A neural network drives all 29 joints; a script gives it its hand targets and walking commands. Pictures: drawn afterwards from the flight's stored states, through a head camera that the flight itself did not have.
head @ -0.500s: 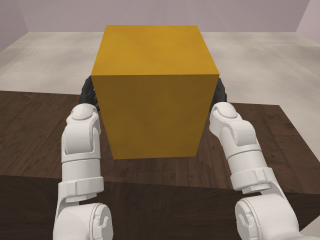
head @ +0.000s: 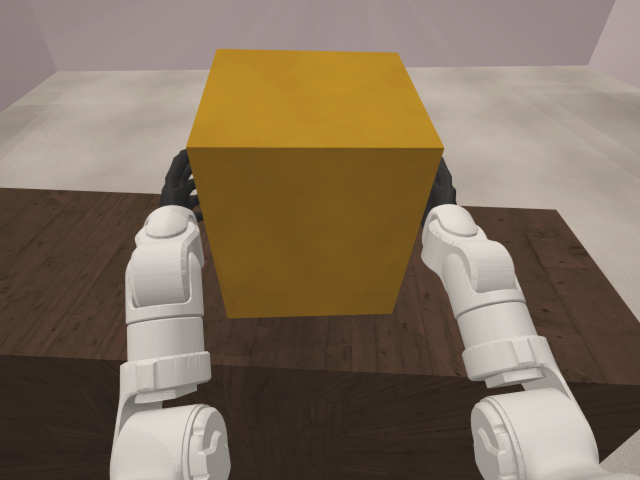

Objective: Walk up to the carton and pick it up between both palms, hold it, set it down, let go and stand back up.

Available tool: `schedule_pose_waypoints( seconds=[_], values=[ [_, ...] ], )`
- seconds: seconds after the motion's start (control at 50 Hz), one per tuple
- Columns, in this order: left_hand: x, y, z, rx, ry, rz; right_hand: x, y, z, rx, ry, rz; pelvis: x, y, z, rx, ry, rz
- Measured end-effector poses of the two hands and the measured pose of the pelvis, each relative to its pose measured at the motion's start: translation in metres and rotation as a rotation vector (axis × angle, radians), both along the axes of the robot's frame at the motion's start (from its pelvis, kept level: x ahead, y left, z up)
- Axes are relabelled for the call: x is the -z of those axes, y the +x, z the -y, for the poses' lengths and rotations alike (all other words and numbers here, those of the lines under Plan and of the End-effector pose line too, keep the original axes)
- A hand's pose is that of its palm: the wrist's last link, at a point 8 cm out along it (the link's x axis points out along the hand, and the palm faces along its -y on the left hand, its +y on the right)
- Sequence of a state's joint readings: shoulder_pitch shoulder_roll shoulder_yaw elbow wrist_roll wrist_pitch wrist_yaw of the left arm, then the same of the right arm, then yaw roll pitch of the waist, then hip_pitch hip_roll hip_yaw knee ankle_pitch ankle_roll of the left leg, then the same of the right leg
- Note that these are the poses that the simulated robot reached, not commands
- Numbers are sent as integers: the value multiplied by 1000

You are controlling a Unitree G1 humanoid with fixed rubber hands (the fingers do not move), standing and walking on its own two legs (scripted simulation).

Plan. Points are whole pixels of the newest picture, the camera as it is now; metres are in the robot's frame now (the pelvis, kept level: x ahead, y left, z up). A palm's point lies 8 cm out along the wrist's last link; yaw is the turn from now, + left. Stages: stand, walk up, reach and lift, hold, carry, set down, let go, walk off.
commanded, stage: hold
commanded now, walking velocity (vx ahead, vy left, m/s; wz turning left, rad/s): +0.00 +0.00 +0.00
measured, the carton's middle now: (310, 189) +0.39 +0.00 +0.22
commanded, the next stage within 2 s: none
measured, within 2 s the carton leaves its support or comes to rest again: neither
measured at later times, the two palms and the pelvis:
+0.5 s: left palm (178, 217) +0.36 +0.15 +0.22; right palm (437, 216) +0.35 -0.15 +0.21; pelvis -0.01 +0.00 +0.00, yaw +1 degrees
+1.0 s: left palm (178, 215) +0.36 +0.15 +0.22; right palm (436, 213) +0.35 -0.15 +0.21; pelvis -0.01 -0.01 +0.00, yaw +1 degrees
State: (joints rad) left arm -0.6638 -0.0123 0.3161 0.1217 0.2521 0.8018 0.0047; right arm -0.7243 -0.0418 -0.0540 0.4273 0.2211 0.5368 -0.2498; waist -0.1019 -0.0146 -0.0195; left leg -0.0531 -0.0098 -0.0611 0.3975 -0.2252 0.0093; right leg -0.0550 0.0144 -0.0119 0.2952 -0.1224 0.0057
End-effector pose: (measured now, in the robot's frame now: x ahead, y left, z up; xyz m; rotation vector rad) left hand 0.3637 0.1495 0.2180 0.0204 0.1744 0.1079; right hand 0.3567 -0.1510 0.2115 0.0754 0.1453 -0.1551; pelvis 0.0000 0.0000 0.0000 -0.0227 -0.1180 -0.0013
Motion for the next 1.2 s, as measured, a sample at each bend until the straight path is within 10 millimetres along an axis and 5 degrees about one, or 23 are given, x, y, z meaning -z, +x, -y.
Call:
schedule_pose_waypoints(
  seconds=[1.2],
  values=[
    [2, -3, -2, 5, 2, 1, 3, -5, -2, 5, -16, 3, 0, -7, 4, -21, 0, 7]
  ],
)
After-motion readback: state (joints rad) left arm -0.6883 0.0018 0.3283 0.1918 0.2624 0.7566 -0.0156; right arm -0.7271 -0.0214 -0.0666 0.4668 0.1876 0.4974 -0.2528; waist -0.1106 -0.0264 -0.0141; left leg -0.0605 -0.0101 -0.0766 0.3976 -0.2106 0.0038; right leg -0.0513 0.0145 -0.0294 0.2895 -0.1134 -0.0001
